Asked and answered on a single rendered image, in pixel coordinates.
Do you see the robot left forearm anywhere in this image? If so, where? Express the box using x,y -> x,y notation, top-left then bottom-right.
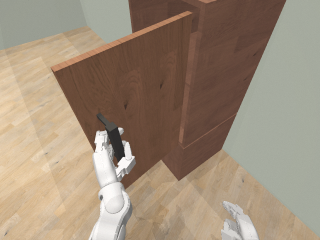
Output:
88,182 -> 133,240

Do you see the cupboard door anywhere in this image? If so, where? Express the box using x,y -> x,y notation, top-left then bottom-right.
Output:
50,11 -> 193,189

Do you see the handle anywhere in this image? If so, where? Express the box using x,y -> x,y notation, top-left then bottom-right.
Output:
96,113 -> 126,163

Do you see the robot right hand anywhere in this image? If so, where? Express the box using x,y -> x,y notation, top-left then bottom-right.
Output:
221,201 -> 260,240

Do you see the robot left hand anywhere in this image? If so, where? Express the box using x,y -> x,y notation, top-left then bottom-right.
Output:
92,127 -> 136,189

